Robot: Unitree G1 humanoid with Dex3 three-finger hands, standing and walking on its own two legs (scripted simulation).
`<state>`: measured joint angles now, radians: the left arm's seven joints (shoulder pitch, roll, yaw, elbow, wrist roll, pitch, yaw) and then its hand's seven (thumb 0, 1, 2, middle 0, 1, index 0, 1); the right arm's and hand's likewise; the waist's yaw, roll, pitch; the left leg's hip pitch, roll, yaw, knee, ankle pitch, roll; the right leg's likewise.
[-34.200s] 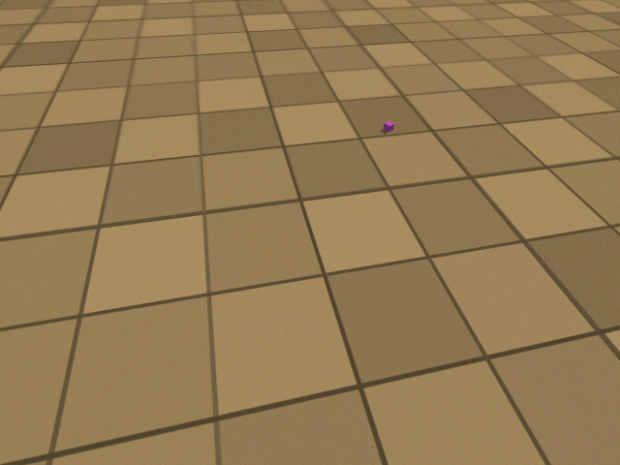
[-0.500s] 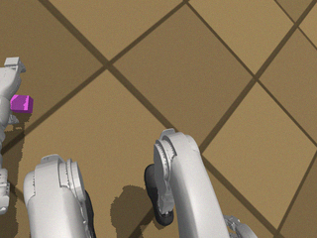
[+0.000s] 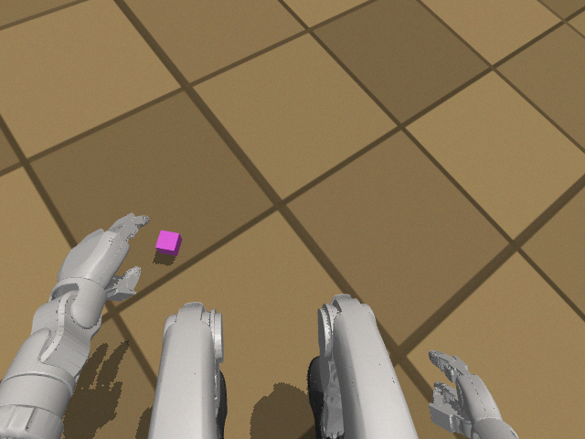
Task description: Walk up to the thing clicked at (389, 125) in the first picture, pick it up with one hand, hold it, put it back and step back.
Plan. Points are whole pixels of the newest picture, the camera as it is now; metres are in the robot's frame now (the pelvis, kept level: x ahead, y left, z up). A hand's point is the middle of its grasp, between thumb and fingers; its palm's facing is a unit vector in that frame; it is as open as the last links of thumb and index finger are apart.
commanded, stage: home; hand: left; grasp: from above
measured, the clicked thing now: (169, 243) +0.51 +0.24 -0.44
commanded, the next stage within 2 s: none
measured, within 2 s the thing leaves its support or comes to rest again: neither
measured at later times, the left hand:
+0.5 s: hand (66, 325) +0.26 +0.19 +0.10, palm faces -0.02 -0.94 -0.34, open 7.4 cm
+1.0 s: hand out of the picture +0.23 +0.19 +0.21, palm faces +0.15 -0.97 -0.19, open 7.4 cm
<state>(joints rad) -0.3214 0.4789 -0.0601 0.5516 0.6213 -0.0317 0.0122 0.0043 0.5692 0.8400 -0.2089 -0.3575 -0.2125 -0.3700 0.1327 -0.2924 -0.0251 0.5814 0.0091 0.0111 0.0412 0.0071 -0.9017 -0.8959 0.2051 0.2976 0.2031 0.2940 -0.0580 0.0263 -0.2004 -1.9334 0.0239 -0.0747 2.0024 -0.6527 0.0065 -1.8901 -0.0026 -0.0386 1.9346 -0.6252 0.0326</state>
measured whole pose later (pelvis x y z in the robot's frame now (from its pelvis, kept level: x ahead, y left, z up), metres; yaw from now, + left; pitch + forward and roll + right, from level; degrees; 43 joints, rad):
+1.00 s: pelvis +0.09 +0.00 +0.26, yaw +5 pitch +10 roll -3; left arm 0.51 0.22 0.04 -0.13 -0.06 0.46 0.01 0.01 0.90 0.90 -0.20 -0.29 -0.20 -0.30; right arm 0.29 -0.22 0.03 0.51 0.01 -0.24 -0.19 0.01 -0.90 -0.90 0.21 0.30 0.21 0.29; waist -0.04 0.05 -0.18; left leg -0.69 0.02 -0.06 1.00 -0.49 0.00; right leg -0.64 -0.01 -0.06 0.93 -0.46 0.02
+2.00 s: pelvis +0.08 +0.00 +0.26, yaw +5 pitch +10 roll -3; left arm 0.50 0.23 0.03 -0.14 -0.06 0.45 0.01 0.01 0.90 0.90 -0.20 -0.29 -0.21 -0.30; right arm 0.30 -0.22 0.03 0.54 0.01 -0.25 -0.19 0.02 -0.90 -0.90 0.21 0.30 0.21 0.29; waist -0.04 0.04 -0.16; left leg -0.69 0.03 -0.05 1.01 -0.49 -0.01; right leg -0.65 -0.01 -0.05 0.94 -0.46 0.02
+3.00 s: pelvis +0.08 +0.00 +0.26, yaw +5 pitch +5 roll -1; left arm 0.33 0.26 0.00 0.18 0.03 0.22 0.03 0.01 0.90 0.90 -0.20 -0.30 -0.21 -0.30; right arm 0.21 -0.25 0.01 0.68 -0.08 -0.14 -0.10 0.01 -0.90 -0.90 0.21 0.30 0.20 0.29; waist 0.00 0.00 -0.04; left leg -0.58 0.01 -0.03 0.95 -0.46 0.01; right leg -0.55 -0.03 -0.03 0.91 -0.45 0.02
